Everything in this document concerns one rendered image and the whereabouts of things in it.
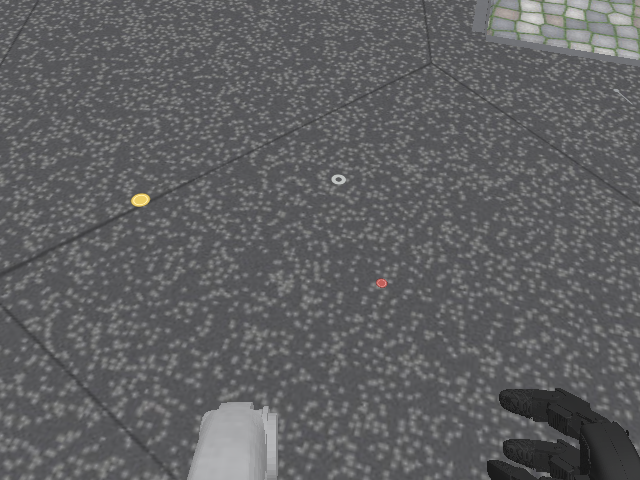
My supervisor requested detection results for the robot left shin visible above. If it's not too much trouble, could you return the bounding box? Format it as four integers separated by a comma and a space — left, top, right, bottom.
199, 410, 214, 435

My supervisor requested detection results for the right robot hand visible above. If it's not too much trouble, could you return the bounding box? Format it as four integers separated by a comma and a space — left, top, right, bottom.
487, 388, 640, 480

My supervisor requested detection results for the left robot thigh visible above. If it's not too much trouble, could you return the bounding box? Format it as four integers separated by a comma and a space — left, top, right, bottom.
187, 402, 278, 480

